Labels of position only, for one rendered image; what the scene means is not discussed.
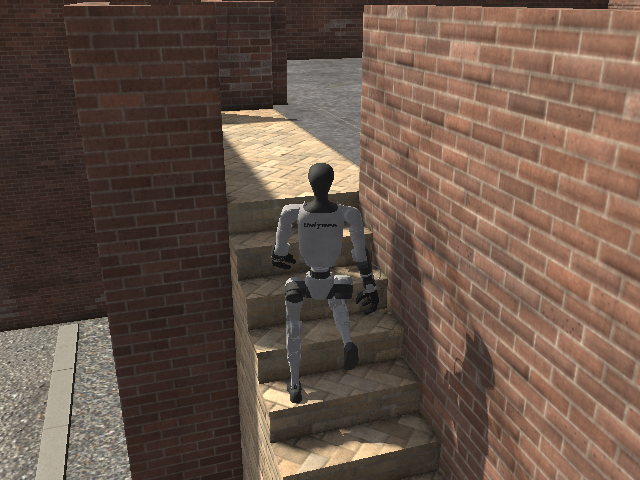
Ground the robot left hand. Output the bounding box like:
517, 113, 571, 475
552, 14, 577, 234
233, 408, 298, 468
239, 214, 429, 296
272, 253, 296, 269

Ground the robot left forearm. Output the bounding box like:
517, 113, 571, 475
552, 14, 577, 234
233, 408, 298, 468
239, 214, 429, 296
270, 241, 284, 262

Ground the robot right shin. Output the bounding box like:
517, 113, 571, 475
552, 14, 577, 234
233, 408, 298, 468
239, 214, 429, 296
333, 299, 352, 347

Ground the left robot upper arm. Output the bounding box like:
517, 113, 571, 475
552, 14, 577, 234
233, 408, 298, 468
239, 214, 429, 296
274, 204, 300, 256

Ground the robot right forearm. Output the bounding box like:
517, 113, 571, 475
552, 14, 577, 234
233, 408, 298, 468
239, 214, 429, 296
357, 247, 377, 293

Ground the robot right hand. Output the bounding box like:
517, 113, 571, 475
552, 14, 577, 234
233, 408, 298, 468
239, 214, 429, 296
356, 289, 379, 315

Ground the robot right foot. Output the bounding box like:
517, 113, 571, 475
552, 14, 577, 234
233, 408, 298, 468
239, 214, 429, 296
344, 342, 359, 370

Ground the right robot upper arm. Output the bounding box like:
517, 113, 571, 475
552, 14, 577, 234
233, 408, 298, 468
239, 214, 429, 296
342, 205, 367, 262

